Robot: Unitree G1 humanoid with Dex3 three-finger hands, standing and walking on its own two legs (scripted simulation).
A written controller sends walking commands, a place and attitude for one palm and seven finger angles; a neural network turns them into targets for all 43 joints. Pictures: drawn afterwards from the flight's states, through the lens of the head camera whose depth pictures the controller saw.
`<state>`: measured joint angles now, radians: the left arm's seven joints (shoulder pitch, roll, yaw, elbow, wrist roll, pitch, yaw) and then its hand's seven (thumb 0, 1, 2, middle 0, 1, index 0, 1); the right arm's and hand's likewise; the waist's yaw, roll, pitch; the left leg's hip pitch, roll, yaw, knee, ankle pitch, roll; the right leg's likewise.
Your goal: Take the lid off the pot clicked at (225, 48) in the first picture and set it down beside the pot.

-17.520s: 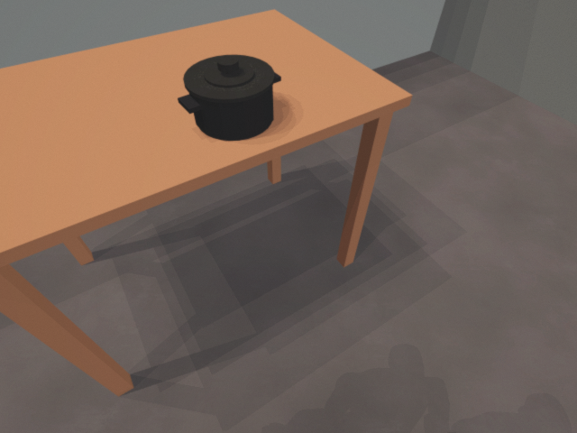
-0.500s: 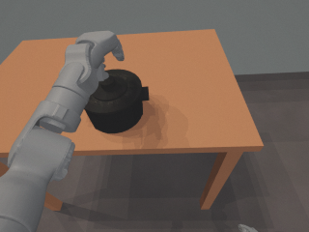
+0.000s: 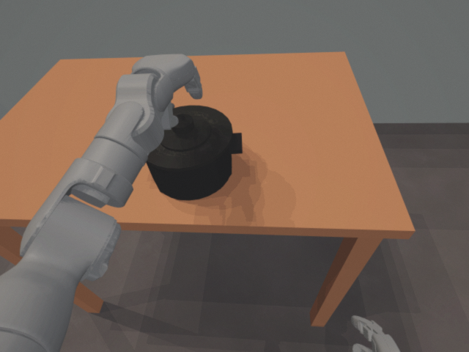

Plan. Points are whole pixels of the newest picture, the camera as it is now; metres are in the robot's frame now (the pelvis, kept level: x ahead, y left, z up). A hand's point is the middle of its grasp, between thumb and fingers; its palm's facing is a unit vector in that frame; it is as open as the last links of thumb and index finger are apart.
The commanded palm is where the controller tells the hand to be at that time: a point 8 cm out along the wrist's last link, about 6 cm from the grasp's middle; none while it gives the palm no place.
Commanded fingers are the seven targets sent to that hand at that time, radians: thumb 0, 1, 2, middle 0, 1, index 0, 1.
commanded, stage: move the open hand above the knob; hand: left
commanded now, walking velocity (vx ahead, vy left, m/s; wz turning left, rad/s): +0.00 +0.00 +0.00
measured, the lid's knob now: (182, 124) +0.50 +0.10 +0.14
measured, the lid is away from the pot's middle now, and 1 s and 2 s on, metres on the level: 0.00 0.00 0.00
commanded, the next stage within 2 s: lower the open fingers around the knob in 0.02 s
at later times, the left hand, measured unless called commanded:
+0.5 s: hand (176, 116) +0.46 +0.10 +0.18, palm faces -0.29 -0.04 -0.96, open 9.8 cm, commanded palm +0.45 +0.11 +0.24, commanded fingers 0.00 -0.33 1.58 -0.87 -0.08 -0.87 -0.08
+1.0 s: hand (175, 126) +0.46 +0.11 +0.16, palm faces -0.33 -0.03 -0.94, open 9.8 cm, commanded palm +0.45 +0.11 +0.21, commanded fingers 0.00 -0.33 1.58 -0.87 -0.08 -0.87 -0.08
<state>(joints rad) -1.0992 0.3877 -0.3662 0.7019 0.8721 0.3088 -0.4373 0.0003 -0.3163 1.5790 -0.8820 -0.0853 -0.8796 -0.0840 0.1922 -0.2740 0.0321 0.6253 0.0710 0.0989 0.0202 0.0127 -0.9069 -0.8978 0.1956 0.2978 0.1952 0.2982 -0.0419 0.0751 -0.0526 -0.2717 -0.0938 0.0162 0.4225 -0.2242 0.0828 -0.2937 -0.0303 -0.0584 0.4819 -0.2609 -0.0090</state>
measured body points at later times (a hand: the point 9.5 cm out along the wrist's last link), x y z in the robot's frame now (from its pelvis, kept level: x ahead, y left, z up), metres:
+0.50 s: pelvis +0.00 +0.00 +0.00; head +0.02 -0.03 +0.45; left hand +0.47 +0.10 +0.23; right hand +0.10 -0.26 -0.13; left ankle -0.01 +0.07 -0.74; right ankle -0.01 -0.11 -0.74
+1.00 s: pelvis +0.00 +0.00 +0.00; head +0.02 -0.03 +0.45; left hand +0.47 +0.11 +0.21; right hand +0.11 -0.25 -0.13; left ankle -0.01 +0.07 -0.74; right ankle -0.01 -0.11 -0.74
